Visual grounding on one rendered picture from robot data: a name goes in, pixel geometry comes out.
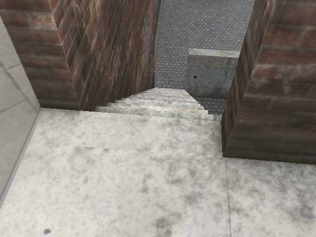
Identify stairs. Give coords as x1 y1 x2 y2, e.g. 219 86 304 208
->
94 87 213 121

